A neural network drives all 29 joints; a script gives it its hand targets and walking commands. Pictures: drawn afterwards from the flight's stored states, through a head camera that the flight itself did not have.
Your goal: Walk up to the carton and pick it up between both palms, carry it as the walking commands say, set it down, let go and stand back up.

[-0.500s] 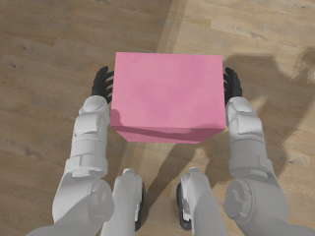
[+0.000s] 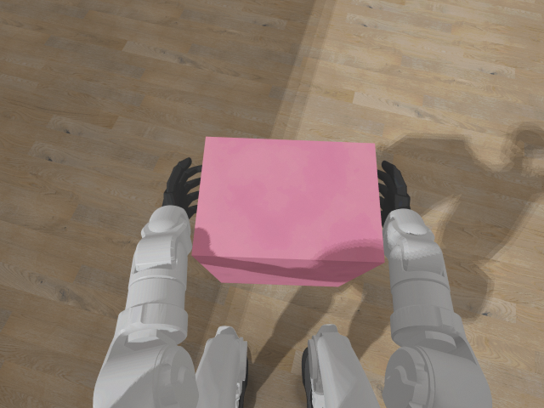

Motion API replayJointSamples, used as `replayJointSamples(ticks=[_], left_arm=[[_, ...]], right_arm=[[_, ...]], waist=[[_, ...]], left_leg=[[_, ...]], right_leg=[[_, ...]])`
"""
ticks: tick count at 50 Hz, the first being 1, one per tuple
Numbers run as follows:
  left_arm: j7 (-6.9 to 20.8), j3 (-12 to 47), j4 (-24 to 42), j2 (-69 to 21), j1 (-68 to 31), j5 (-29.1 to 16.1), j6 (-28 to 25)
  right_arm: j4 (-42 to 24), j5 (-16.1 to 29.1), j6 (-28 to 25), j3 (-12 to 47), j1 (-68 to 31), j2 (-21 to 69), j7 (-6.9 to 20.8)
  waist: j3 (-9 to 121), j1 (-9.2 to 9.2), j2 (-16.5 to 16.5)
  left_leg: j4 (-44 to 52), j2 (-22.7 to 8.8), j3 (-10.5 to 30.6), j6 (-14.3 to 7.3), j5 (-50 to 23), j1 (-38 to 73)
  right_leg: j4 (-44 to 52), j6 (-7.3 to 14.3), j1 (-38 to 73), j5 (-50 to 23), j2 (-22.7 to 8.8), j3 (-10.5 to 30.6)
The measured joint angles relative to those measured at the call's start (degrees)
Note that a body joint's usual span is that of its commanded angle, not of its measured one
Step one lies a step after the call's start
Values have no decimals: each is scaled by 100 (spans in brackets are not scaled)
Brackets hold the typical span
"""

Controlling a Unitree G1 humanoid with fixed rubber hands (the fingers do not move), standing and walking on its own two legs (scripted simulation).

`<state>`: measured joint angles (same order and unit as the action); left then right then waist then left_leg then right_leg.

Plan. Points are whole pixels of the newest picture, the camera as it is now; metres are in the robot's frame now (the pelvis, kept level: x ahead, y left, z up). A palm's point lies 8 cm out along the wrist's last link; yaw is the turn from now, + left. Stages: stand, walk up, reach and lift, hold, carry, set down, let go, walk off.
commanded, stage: reach and lift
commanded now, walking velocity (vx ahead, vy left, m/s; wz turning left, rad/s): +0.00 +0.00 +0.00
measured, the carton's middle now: (284, 225) +0.41 -0.01 -0.11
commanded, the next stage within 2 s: none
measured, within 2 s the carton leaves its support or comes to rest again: neither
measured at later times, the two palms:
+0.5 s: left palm (158, 204) +0.39 +0.15 +0.04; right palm (417, 207) +0.38 -0.17 +0.03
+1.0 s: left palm (130, 196) +0.37 +0.16 +0.11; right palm (446, 202) +0.36 -0.17 +0.11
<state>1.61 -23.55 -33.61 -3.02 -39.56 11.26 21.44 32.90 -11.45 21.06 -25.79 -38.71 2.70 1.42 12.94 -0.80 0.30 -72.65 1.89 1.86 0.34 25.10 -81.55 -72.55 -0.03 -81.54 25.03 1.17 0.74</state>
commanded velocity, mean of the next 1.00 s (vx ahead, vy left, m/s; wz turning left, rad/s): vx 0.00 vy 0.00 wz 0.00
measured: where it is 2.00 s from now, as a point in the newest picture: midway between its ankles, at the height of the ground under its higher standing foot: (275, 401)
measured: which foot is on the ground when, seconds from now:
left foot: down 0.00-1.00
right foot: down 0.00-1.00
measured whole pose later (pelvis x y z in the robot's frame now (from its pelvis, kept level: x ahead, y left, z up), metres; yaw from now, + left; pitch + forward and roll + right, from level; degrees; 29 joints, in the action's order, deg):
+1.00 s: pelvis +0.03 +0.00 +0.12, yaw +0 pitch +12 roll +0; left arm 4.7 -20.8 -25.3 -6.8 -23.0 14.6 25.9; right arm 25.3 -14.6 25.3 -22.0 -22.4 6.6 3.7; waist 4.4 -1.0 0.1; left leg -36.4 1.6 2.2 -0.3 14.4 -34.2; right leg -36.5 -0.1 -34.3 14.4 0.6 1.5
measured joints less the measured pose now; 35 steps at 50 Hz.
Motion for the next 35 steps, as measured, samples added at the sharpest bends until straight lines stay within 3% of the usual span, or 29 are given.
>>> replayJointSamples(ticks=[35], left_arm=[[261,123,593,-312,1228,273,207]], right_arm=[[-529,-258,191,207,1192,332,187]], waist=[[-536,-17,-26]], left_leg=[[2594,-16,29,-33,-764,3196]], right_leg=[[2560,8,3181,-745,-36,55]])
